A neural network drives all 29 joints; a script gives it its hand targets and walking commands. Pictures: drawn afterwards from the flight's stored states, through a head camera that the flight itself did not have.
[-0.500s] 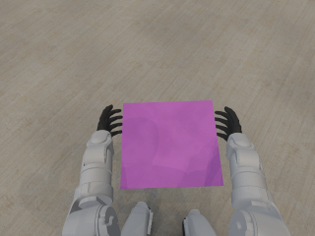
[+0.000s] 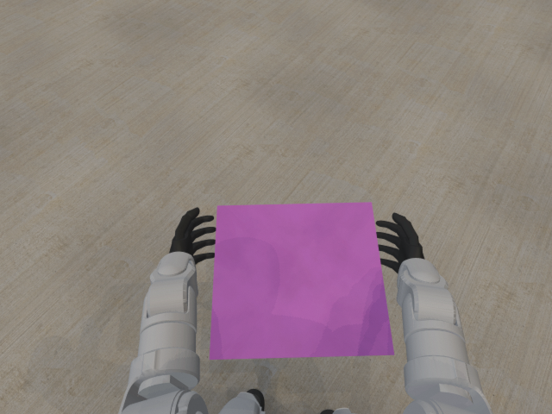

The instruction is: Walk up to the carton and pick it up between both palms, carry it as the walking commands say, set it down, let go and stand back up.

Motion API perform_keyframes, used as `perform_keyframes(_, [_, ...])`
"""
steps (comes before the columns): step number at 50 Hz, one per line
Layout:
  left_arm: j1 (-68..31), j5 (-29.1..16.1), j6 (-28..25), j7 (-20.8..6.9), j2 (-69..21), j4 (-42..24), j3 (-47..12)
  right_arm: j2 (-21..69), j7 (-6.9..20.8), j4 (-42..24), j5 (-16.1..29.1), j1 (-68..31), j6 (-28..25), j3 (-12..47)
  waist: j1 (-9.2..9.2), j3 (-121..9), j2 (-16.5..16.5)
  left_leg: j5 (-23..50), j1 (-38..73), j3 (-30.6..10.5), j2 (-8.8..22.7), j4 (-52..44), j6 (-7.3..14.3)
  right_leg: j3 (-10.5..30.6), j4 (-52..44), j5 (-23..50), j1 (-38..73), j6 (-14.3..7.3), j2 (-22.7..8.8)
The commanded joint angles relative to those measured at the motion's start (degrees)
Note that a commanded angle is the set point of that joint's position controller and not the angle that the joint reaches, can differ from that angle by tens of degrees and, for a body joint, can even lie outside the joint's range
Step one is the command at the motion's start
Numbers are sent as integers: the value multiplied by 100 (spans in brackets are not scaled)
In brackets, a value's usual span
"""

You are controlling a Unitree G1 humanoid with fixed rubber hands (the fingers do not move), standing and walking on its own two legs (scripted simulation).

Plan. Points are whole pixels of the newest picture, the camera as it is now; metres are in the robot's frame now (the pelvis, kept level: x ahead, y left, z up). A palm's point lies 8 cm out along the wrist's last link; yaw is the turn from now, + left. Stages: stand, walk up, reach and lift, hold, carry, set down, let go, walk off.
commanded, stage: reach and lift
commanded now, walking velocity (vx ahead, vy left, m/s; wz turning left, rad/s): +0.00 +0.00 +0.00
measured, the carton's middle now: (295, 283) +0.33 +0.02 -0.11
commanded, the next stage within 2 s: hold in 1.92 s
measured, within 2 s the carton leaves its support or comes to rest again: neither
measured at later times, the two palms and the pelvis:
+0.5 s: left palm (168, 251) +0.31 +0.19 +0.05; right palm (427, 254) +0.32 -0.15 +0.04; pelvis +0.02 +0.00 +0.03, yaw +0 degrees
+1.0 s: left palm (171, 248) +0.30 +0.18 +0.08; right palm (449, 255) +0.31 -0.17 +0.08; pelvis +0.02 -0.01 +0.03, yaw +1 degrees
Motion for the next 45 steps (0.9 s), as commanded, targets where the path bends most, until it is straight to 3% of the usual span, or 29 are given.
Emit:
perform_keyframes(1, [-2494, -1078, -22, -1629, -5059, 233, -3362, 4956, 1632, 96, 1054, -2843, -69, 3308, 21, -2767, 42, 1602, 2668, 606, -377, -236, 113, -545, -663, 1470, 1019, -30, 295])
perform_keyframes(18, [-2020, -1332, 570, -1527, -5072, -230, -3570, 4875, 1720, -213, 1182, -2449, 471, 3467, 36, -1710, 129, 1529, 3781, 553, -326, -1227, 2, -507, -1576, 1284, 2104, -95, 303])
perform_keyframes(31, [-1885, -1610, 1186, -1533, -5024, -977, -3869, 5030, 1681, -856, 1351, -2283, 1088, 3797, -46, -990, 116, 1393, 4421, 505, -369, -1667, 21, -467, -2080, 1266, 2812, -70, 269])
perform_keyframes(45, [-1807, -1517, 1579, -1505, -4816, -1269, -3791, 4924, 1590, -1144, 1379, -2174, 1545, 3782, -152, -270, 51, 1211, 4633, 441, -422, -1935, 52, -384, -2383, 1346, 3286, 0, 196])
